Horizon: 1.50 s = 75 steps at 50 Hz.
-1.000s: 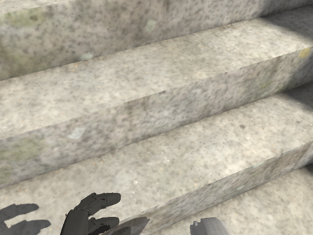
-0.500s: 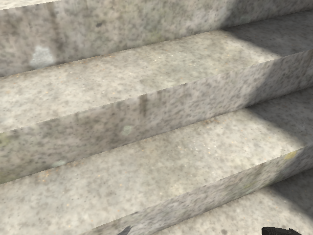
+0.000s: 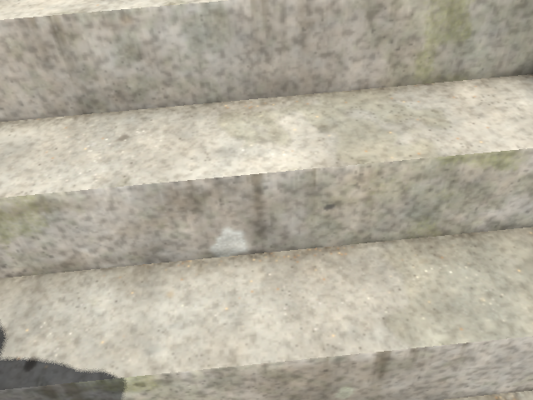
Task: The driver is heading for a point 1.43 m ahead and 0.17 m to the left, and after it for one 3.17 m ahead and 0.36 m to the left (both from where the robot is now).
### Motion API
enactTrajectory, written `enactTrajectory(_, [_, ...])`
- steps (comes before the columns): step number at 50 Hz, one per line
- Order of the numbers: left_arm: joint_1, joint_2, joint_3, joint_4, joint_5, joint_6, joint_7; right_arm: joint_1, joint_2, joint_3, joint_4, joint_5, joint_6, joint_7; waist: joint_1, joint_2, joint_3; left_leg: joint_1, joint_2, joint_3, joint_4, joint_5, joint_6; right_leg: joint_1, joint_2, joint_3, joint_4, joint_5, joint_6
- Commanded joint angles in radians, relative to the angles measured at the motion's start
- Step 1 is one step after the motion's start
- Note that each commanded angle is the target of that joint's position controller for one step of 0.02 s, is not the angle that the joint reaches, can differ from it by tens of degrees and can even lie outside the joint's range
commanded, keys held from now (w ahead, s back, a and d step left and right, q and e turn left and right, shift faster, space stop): w+q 0.36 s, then w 0.64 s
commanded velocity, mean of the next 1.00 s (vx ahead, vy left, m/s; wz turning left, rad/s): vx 0.50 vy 0.00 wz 0.34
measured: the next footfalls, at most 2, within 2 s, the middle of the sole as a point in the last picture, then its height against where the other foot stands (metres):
right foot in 0.32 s outside the picture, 0.21 m higher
left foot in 0.80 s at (174, 315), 0.20 m higher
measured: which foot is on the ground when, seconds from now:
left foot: down 0.00-0.36, up 0.38-0.78, down 0.80-1.00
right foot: up 0.00-0.30, down 0.32-0.82, up 0.84-1.00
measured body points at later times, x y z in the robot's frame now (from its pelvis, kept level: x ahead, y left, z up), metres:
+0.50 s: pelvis +0.25 -0.03 +0.21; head +0.24 -0.01 +0.66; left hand +0.30 +0.25 +0.09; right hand +0.47 -0.23 +0.14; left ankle +0.16 +0.07 -0.23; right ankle +0.30 -0.12 -0.45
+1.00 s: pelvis +0.48 +0.12 +0.44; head +0.48 +0.12 +0.89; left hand +0.56 +0.39 +0.35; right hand +0.63 -0.09 +0.30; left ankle +0.50 +0.20 -0.25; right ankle +0.48 -0.03 +0.02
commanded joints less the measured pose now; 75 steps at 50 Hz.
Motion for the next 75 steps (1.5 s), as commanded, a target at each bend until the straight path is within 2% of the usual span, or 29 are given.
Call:
enactTrajectory(1, [-0.035,-0.097,-0.063,-0.138,0.005,0.0,0.029,-0.106,0.04,0.016,-0.014,0.006,-0.074,0.032,0.081,-0.09,0.207,0.019,0.205,-0.542,-0.624,0.079,-0.003,-0.406,0.02,-0.013,0.214,-0.016,-0.007])
enactTrajectory(7, [-0.285,-0.151,-0.107,-0.218,-0.006,0.033,0.063,0.134,-0.005,0.022,0.05,0.003,-0.123,0.051,-0.028,0.028,0.177,0.261,0.245,-0.514,-0.724,0.15,0.009,-0.771,-0.01,-0.118,0.456,-0.22,-0.014])
enactTrajectory(12, [-0.591,-0.167,-0.131,-0.36,-0.018,0.068,0.041,0.292,-0.059,-0.02,0.061,0.037,-0.096,-0.014,-0.166,0.11,0.083,0.404,0.28,-0.508,-1.014,0.649,0.065,-0.492,-0.002,-0.246,-0.168,-0.368,0.007])
enactTrajectory(15, [-0.238,-0.05,-0.068,-0.24,-0.069,0.065,0.055,0.144,-0.101,-0.046,-0.049,0.045,-0.109,-0.028,0.041,0.148,-0.27,0.365,0.285,-0.368,-0.745,1.949,0.039,0.347,0.117,-0.252,-0.622,-0.505,-0.064])
enactTrajectory(17, [0.044,0.126,0.004,-0.163,-0.057,0.056,0.05,-0.004,-0.218,-0.081,-0.099,0.079,-0.178,0.024,0.219,0.036,-0.475,0.444,0.304,-0.368,-0.308,2.084,0.033,0.639,0.064,-0.088,-0.904,-0.531,-0.074])
enactTrajectory(18, [0.138,0.19,0.033,-0.109,-0.03,0.06,0.056,-0.069,-0.162,-0.069,-0.146,0.077,-0.206,0.062,0.254,-0.123,-0.491,0.243,0.187,-0.344,0.002,1.672,0.006,0.774,-0.088,0.269,-1.164,-0.689,-0.128])
enactTrajectory(19, [0.065,0.228,0.055,-0.087,-0.028,0.089,0.084,-0.15,-0.079,-0.068,-0.2,0.025,-0.196,0.084,0.208,-0.384,-0.411,-0.092,-0.022,-0.256,0.605,0.585,-0.079,0.705,-0.29,0.803,-1.513,-0.697,-0.277])
enactTrajectory(20, [-0.016,0.149,0.05,-0.081,-0.043,0.106,0.081,-0.165,0.007,-0.044,-0.264,-0.047,-0.192,0.094,0.133,-0.205,-0.333,-0.243,0.025,-0.332,0.98,0.486,-0.069,0.619,-0.292,0.854,-1.558,-0.858,-0.274])
enactTrajectory(22, [-0.013,0.006,0.017,0.119,-0.041,0.07,0.082,-0.215,0.187,0.037,-0.332,-0.053,-0.147,0.069,0.016,0.005,0.081,-0.552,0.053,-0.351,1.164,0.411,-0.007,0.375,-0.252,0.569,-1.493,-0.93,-0.206])
enactTrajectory(24, [0.001,-0.09,-0.005,0.226,-0.017,0.014,0.068,-0.126,0.188,0.07,-0.322,-0.025,-0.11,0.055,-0.084,0.089,0.166,-0.548,0.089,-0.384,1.143,0.396,0.0,0.29,-0.202,0.294,-1.551,-0.565,-0.101])
enactTrajectory(27, [0.038,-0.05,0.0,0.294,-0.041,-0.036,0.03,-0.209,0.174,0.083,-0.365,0.003,-0.07,0.032,-0.118,0.026,0.251,-0.679,0.124,-0.384,1.092,0.289,-0.023,0.307,-0.202,0.067,-1.675,-0.279,-0.08])
enactTrajectory(31, [0.174,0.066,0.013,0.353,-0.04,-0.065,0.028,-0.473,0.158,0.087,-0.447,0.028,-0.063,0.005,-0.033,-0.034,0.245,-0.886,0.13,-0.258,1.236,0.122,-0.002,0.486,-0.225,-0.049,-1.853,-0.231,-0.1])
enactTrajectory(35, [0.342,0.078,0.023,0.406,-0.066,-0.04,0.056,-0.648,0.17,0.116,-0.563,-0.007,-0.037,0.032,0.031,-0.045,0.148,-0.78,0.273,-0.005,0.808,0.082,0.008,0.678,-0.145,-0.146,-2.008,-0.131,-0.084])
enactTrajectory(37, [0.248,0.109,0.02,0.324,-0.092,-0.029,0.057,-0.557,0.196,0.135,-0.489,0.033,-0.03,0.068,0.033,-0.046,0.003,-0.07,0.209,0.166,0.322,0.088,0.011,0.449,-0.106,-0.236,-2.065,0.35,-0.153])
enactTrajectory(40, [0.251,0.323,0.079,0.268,-0.109,-0.1,0.011,-0.094,0.036,0.053,-0.378,0.017,-0.007,0.032,-0.156,-0.271,-0.393,0.319,0.074,0.035,0.026,0.044,0.005,0.802,-0.201,-0.188,-1.424,1.436,-0.081])
enactTrajectory(41, [0.238,0.273,0.075,0.22,-0.119,-0.112,-0.024,-0.011,-0.048,0.019,-0.33,-0.007,-0.014,0.014,-0.173,-0.204,-0.448,0.55,0.212,-0.335,-0.096,-0.021,0.073,0.5,-0.118,-0.106,-1.112,1.203,-0.035])
enactTrajectory(42, [0.126,0.178,0.073,0.13,-0.108,-0.102,-0.052,0.048,-0.172,-0.033,-0.304,-0.024,0.003,0.0,-0.208,0.116,-0.44,0.572,0.468,-0.883,-0.532,-0.111,0.149,0.217,0.101,-0.081,-0.602,0.116,0.013])
enactTrajectory(43, [0.067,0.105,0.074,0.082,-0.054,-0.08,-0.043,-0.061,-0.184,-0.05,-0.315,-0.004,0.005,0.013,-0.194,0.057,-0.449,0.478,0.494,-1.069,-0.699,-0.283,0.11,0.078,0.162,0.126,-0.021,-0.094,0.047])
enactTrajectory(45, [-0.028,-0.05,0.039,-0.047,-0.018,-0.043,0.014,-0.208,-0.117,-0.041,-0.189,0.017,-0.04,0.038,-0.037,0.012,-0.189,0.303,0.467,-0.81,-0.624,-0.27,0.02,-0.182,0.112,0.113,0.236,0.042,0.012])
enactTrajectory(47, [0.045,-0.112,-0.012,-0.056,-0.001,-0.019,0.019,-0.164,0.094,0.023,-0.025,0.017,-0.07,0.046,0.081,-0.025,0.061,0.1,0.382,-0.499,-0.572,-0.029,-0.016,-0.271,0.107,0.105,0.231,0.012,-0.028])
enactTrajectory(51, [-0.031,-0.168,-0.06,-0.072,-0.051,0.016,0.043,-0.011,0.107,0.043,0.093,-0.001,-0.125,0.048,0.062,-0.022,0.18,0.099,0.398,-0.279,-0.707,0.364,-0.01,-0.454,0.127,0.068,0.251,-0.13,-0.017])
enactTrajectory(57, [-0.307,-0.144,-0.098,-0.175,-0.062,0.066,0.072,0.134,0.035,0.052,0.175,0.033,-0.17,0.069,0.042,-0.052,0.19,0.212,0.34,-0.144,-0.894,0.19,-0.074,-0.65,0.078,-0.073,0.199,-0.253,-0.054])
enactTrajectory(61, [-0.436,-0.174,-0.125,-0.207,-0.07,0.092,0.049,0.265,-0.024,0.026,0.18,0.038,-0.132,-0.014,-0.041,0.09,0.051,0.409,0.37,-0.092,-1.144,0.59,0.055,-0.306,-0.016,-0.287,-0.243,-0.362,-0.072])
enactTrajectory(65, [0.012,-0.032,-0.075,-0.036,-0.089,0.083,0.051,0.2,-0.164,-0.001,0.081,0.086,-0.18,0.015,0.129,0.225,-0.295,0.597,0.449,-0.02,-0.537,2.188,0.109,0.352,0.173,-0.293,-0.766,-0.67,-0.087])
enactTrajectory(66, [0.132,0.064,-0.031,0.003,-0.048,0.09,0.052,0.179,-0.162,-0.011,0.056,0.075,-0.195,0.041,0.174,0.224,-0.374,0.52,0.421,-0.068,-0.275,1.962,0.077,0.505,0.102,-0.07,-0.871,-0.758,-0.12])
enactTrajectory(68, [0.16,0.228,0.055,0.096,-0.022,0.144,0.097,-0.04,-0.069,-0.036,-0.074,0.014,-0.18,0.107,0.187,-0.185,-0.266,-0.143,0.074,-0.165,0.577,0.576,0.003,0.571,-0.185,0.989,-1.736,-1.338,-0.263])
enactTrajectory(70, [-0.062,0.124,0.043,0.16,-0.038,0.102,0.079,-0.143,0.141,0.02,-0.234,-0.053,-0.151,0.085,0.022,-0.047,0.034,-0.487,0.081,-0.314,1.186,0.554,-0.013,0.325,-0.223,0.762,-1.647,-1.129,-0.131])
enactTrajectory(73, [-0.016,-0.133,-0.032,0.34,-0.019,0.044,0.051,-0.037,0.241,0.087,-0.252,-0.014,-0.112,0.052,-0.131,0.043,0.217,-0.598,0.104,-0.331,1.165,0.514,-0.003,0.128,-0.137,0.25,-1.549,-0.628,-0.045])
enactTrajectory(75, [0.006,-0.098,-0.031,0.361,-0.041,0.011,0.032,0.003,0.227,0.093,-0.22,-0.001,-0.082,0.032,-0.15,0.04,0.222,-0.608,0.106,-0.332,1.077,0.503,-0.017,0.146,-0.097,0.069,-1.569,-0.39,-0.029])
